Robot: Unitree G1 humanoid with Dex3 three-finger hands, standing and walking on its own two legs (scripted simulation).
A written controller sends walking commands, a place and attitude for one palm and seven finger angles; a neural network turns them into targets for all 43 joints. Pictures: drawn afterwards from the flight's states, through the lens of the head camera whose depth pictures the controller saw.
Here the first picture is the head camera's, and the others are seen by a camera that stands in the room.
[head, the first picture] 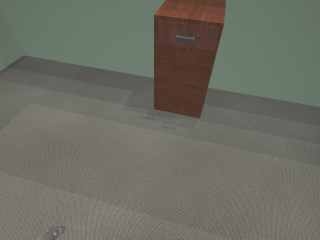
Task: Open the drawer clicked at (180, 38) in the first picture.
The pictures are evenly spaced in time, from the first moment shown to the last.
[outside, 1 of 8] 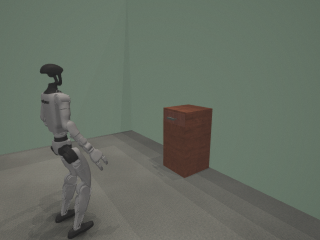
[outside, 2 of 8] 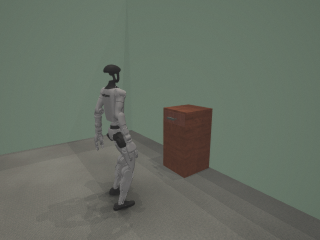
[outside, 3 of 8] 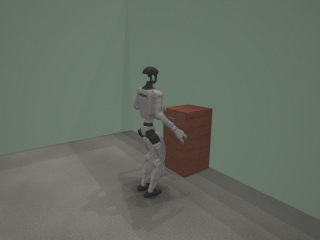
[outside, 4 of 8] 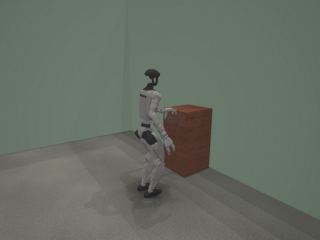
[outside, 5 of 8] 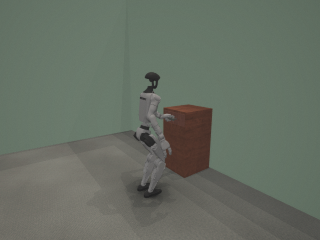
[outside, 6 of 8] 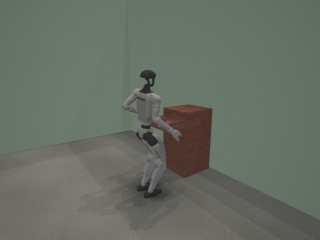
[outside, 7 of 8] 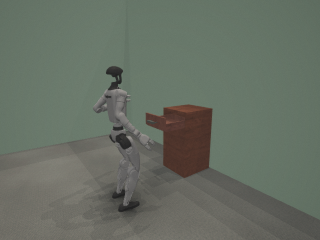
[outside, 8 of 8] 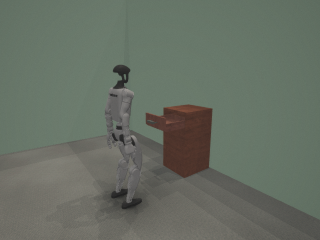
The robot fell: no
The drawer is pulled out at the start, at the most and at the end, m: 0.00 0.30 0.29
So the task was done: yes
